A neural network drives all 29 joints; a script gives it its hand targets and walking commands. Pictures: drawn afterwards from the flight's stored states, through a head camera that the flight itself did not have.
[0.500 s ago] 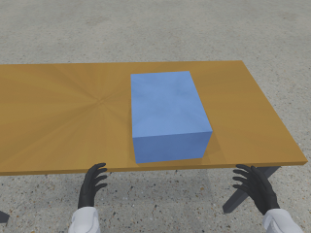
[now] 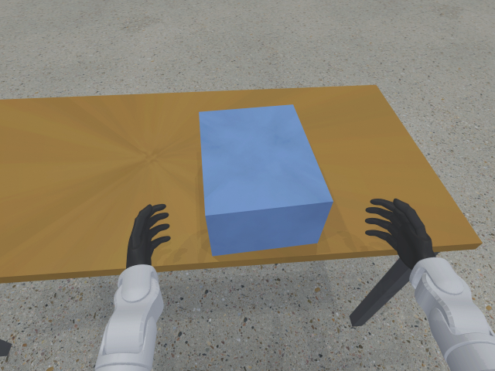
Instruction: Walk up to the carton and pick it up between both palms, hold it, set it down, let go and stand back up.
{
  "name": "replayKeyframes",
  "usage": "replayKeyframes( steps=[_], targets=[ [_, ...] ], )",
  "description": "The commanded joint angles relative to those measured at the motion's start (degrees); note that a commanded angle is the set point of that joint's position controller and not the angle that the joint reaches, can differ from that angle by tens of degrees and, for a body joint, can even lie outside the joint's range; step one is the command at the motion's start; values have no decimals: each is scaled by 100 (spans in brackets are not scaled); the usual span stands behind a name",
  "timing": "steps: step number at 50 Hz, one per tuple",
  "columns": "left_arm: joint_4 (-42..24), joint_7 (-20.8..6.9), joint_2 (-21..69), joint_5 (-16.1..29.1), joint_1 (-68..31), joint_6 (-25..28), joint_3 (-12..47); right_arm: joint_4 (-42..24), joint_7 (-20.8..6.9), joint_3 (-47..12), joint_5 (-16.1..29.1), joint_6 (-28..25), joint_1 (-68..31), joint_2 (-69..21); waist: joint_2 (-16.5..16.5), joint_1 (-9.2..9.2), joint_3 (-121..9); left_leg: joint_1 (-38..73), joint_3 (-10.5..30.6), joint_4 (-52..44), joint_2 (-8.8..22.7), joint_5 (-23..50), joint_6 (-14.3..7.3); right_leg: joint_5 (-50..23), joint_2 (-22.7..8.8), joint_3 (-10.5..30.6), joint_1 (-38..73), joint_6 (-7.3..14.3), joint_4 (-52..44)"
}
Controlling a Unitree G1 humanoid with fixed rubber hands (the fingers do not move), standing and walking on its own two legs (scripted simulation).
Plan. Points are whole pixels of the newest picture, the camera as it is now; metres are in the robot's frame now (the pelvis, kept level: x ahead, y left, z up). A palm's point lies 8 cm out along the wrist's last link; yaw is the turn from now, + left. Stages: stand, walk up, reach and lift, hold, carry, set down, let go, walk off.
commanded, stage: reach and lift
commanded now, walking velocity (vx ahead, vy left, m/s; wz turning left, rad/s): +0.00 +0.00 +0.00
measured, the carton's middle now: (255, 174) +0.50 +0.02 -0.01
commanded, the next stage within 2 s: none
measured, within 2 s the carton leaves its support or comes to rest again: neither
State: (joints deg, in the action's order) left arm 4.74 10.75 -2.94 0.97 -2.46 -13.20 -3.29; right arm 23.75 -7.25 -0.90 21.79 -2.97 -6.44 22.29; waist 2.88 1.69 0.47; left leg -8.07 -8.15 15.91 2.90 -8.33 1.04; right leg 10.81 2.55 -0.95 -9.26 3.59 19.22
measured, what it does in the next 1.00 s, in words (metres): stands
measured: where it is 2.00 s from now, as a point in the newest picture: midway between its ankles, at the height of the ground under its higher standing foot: outside the picture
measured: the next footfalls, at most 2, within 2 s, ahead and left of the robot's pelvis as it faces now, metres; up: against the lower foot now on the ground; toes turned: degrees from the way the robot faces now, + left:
none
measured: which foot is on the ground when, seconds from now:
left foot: down 0.00-1.00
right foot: down 0.00-1.00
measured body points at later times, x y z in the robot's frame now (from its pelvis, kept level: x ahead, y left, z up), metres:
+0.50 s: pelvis +0.00 +0.00 +0.00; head +0.03 +0.01 +0.45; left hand +0.35 +0.21 +0.08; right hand +0.40 -0.22 +0.09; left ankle +0.00 +0.13 -0.75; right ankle -0.01 -0.08 -0.75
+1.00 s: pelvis +0.00 +0.01 +0.00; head +0.05 +0.01 +0.44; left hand +0.41 +0.23 +0.12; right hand +0.47 -0.20 +0.13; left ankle +0.00 +0.13 -0.75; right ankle -0.01 -0.08 -0.75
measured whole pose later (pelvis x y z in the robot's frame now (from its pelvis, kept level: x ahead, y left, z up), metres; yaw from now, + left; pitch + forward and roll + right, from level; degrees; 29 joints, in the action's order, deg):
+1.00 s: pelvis +0.00 +0.01 +0.00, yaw +1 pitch +13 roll +0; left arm 29.7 10.4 -9.0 6.0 -42.3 -24.5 -7.3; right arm 55.9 -7.5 -3.0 21.0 7.3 -51.4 28.5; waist 0.0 4.5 -7.5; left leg -25.0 -6.5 20.0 3.3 -7.9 0.4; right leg 8.5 2.6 -2.3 -23.7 2.7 19.1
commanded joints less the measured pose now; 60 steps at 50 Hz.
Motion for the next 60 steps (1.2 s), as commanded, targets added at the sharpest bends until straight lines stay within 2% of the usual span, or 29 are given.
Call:
replayKeyframes(
  steps=[1,6,16,25,37,49,60],
  targets=[
    [-1021,-77,-219,-53,-1466,-116,-232,-633,14,380,71,-79,-1759,1218,96,51,-1732,931,614,25,-205,1022,-221,-2458,-98,652,255,-159,-152],
    [-896,-109,-260,32,-1975,-248,-280,-484,-23,434,6,13,-2427,1314,213,55,-1896,771,608,21,-207,897,-258,-2388,-79,634,204,-211,-159],
    [-600,-75,-489,151,-3141,-400,-382,112,-92,429,-52,168,-3671,1502,174,119,-2630,369,587,107,-208,854,-269,-2548,-77,637,391,-303,-12],
    [-80,-125,-702,211,-4033,-701,-525,796,-62,323,-56,400,-4733,1686,181,184,-3116,133,598,185,-226,1088,-255,-3010,-33,582,552,-434,112],
    [683,-105,-1041,379,-5413,-840,-508,1617,-41,207,-60,615,-6101,1796,177,207,-3733,-59,640,386,-204,1283,-222,-3192,-5,428,386,-546,193],
    [1693,5,-1350,510,-6672,-829,-509,2464,-1,104,-66,749,-7337,1868,143,268,-4475,-159,670,688,-163,1579,-135,-3331,16,255,-20,-578,295],
    [2856,65,-1636,749,-7888,-537,-409,3284,22,36,-122,771,-8406,1805,160,325,-5033,-398,677,916,-141,1714,-31,-3425,18,118,-298,-593,421]
  ],
)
